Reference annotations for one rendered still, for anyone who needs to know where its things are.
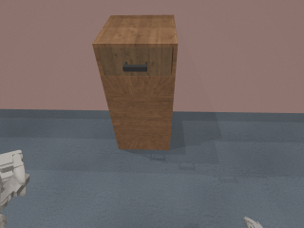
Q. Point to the handle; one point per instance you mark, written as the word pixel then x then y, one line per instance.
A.
pixel 134 68

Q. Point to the drawer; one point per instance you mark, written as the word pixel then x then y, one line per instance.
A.
pixel 159 60

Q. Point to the left robot hand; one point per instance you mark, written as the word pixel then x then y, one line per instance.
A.
pixel 13 175

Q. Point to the cabinet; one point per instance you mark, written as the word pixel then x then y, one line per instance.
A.
pixel 140 107

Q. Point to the right robot hand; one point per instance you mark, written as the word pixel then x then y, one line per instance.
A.
pixel 250 223

